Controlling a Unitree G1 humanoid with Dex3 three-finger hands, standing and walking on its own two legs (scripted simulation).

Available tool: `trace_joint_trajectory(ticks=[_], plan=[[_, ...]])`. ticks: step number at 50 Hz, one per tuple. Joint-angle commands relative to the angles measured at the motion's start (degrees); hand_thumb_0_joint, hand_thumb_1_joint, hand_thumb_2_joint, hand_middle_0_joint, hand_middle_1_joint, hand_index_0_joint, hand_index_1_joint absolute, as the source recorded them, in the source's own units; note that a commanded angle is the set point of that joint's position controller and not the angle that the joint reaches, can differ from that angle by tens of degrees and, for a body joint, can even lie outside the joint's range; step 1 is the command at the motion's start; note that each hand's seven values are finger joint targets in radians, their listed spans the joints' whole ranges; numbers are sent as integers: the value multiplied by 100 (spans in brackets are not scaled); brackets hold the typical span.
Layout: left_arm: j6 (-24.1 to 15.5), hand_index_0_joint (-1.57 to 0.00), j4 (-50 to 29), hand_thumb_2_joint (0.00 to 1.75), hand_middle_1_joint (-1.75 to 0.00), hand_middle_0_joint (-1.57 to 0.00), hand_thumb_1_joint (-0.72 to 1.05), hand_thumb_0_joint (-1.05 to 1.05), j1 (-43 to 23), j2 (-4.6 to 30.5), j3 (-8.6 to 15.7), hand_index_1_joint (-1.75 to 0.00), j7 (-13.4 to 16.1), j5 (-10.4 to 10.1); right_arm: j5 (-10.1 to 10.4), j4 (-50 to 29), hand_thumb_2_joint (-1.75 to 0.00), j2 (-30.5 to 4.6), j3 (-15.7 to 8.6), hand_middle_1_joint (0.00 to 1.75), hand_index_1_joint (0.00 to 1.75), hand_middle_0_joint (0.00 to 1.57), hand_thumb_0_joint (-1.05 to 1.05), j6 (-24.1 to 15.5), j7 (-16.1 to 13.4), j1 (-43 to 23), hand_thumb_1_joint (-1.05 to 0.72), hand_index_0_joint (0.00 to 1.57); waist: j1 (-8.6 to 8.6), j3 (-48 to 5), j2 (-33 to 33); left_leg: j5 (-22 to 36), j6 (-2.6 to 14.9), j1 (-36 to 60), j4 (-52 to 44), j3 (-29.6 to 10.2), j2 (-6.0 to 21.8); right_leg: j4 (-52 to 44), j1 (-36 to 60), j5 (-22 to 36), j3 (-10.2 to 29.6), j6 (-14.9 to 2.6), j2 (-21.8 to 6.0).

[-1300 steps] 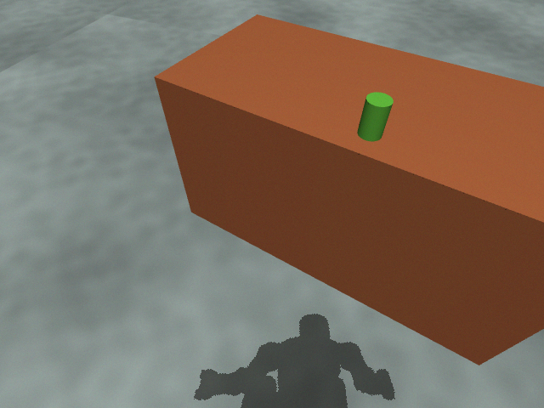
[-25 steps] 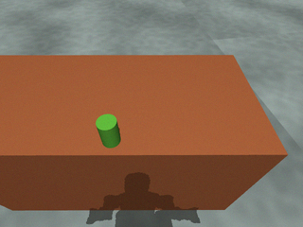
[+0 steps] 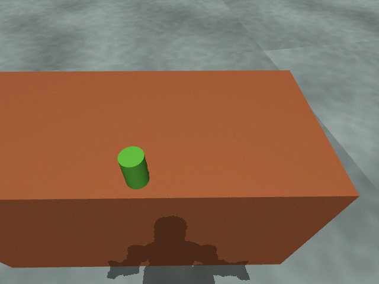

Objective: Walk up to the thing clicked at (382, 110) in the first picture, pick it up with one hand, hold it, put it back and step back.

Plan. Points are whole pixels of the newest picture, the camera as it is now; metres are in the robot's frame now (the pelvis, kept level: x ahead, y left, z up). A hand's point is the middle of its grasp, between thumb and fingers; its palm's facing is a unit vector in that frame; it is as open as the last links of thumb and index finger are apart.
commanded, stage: home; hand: left
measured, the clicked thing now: (134, 168) +0.40 +0.15 -0.03
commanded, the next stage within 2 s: stand in 0.16 s
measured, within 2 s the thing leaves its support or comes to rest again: neither
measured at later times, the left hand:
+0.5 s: hand out of the picture +0.07 +0.25 -0.16, palm faces -0.04 -0.94 -0.35, open 14.7 cm
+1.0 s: hand out of the picture +0.08 +0.25 -0.16, palm faces -0.05 -0.94 -0.34, open 7.5 cm
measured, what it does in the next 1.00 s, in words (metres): stands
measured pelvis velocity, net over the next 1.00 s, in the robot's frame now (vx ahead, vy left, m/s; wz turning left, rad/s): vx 0.01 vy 0.00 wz -0.01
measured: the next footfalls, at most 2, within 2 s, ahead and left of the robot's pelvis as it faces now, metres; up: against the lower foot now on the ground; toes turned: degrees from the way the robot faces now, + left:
none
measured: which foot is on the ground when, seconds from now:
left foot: down 0.00-1.00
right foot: down 0.00-1.00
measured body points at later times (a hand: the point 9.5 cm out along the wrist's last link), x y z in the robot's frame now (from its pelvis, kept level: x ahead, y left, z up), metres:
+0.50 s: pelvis +0.00 +0.00 +0.00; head +0.01 +0.00 +0.45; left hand +0.07 +0.30 -0.13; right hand +0.07 -0.30 -0.14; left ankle +0.02 +0.12 -0.75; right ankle +0.00 -0.13 -0.75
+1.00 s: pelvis +0.01 +0.00 +0.00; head +0.01 +0.00 +0.45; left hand +0.08 +0.30 -0.13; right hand +0.08 -0.30 -0.13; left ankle +0.02 +0.12 -0.75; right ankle +0.00 -0.13 -0.75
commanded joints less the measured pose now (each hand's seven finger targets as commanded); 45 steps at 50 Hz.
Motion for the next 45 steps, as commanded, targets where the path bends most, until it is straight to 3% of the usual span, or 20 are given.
trace_joint_trajectory(ticks=[1,3,9,13,15,16,24,31,33,45], plan=[[-90,-5,-324,5,-5,-5,-56,0,-254,1257,249,-5,71,11,36,-335,-90,-1205,-218,30,30,20,0,-90,-51,-225,-90,20,-36,-183,-104,143,89,172,-375,-583,655,-374,-351,294,431,-232,-602],[-102,-5,-334,4,-5,-5,-58,0,-218,1251,247,-5,65,-2,36,-340,-90,-1233,-231,30,30,20,0,-99,-42,-203,-90,20,-32,-327,-19,303,105,231,-332,-572,675,-365,-245,431,464,-235,-633],[-93,-5,-341,4,-5,-5,-58,0,-169,1230,247,-5,63,6,33,-331,-90,-1237,-239,30,30,20,0,-97,-44,-205,-90,20,-37,-214,-5,-1,104,187,-391,-596,659,-379,-343,247,456,-243,-608],[-97,-5,-374,4,-5,-5,-57,0,-141,1248,257,-5,61,10,38,-352,-90,-1225,-234,30,30,20,0,-108,-43,-221,-90,20,-22,-310,27,205,120,215,-386,-583,676,-326,-274,481,463,-245,-623],[-86,-20,-366,20,-21,-20,-41,0,-132,1223,255,-21,65,12,38,-340,-90,-1223,-236,30,30,20,0,-99,-46,-194,-90,20,-19,-236,22,73,115,214,-395,-577,670,-323,-332,366,454,-245,-613],[-91,-20,-363,28,-29,-20,-33,0,-123,1237,249,-29,61,-2,43,-331,-90,-1210,-231,30,30,20,0,-105,-40,-174,-90,20,-23,-244,-22,173,113,195,-407,-585,673,-318,-317,381,460,-244,-617],[-85,-20,-381,90,-30,-20,31,0,-81,1222,254,-30,60,8,48,-339,-90,-1238,-249,30,30,20,0,-96,-41,-207,-90,20,-24,-203,9,24,119,218,-390,-587,668,-327,-363,322,466,-256,-613],[-96,-20,-416,90,-30,-20,87,0,-107,1233,270,-30,67,2,44,-373,-90,-1230,-238,30,30,20,0,-121,-54,-219,-90,20,-9,-386,-10,622,128,319,-332,-557,705,-258,-177,789,446,-225,-635],[-92,-20,-414,90,-30,-20,90,0,-110,1230,263,-30,69,10,52,-374,-90,-1221,-240,30,30,20,0,-120,-61,-225,-90,20,-14,-431,-32,773,132,433,-282,-558,712,-249,-217,878,438,-227,-638],[-84,-20,-424,90,-30,-20,90,0,-127,1214,262,-30,68,3,44,-364,-90,-1222,-268,30,30,20,0,-99,-47,-246,-90,20,-26,-236,7,241,99,294,-374,-544,677,-342,-367,454,454,-238,-619]])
